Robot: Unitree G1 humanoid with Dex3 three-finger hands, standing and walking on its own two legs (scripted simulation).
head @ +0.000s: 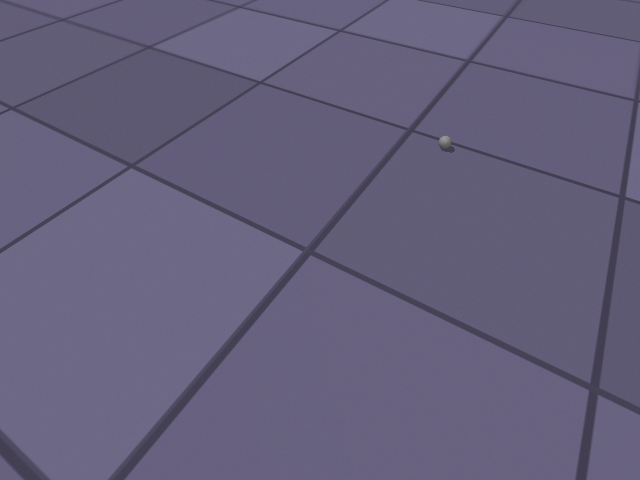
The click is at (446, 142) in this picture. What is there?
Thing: free ball
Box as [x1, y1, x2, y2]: [438, 136, 451, 148]
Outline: 442,136 439,139 438,143 441,147 446,148 450,145 451,140 448,136
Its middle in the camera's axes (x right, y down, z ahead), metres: +0.68 -0.50 +2.12
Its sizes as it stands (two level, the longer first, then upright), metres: 0.069 0.069 0.069
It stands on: the floor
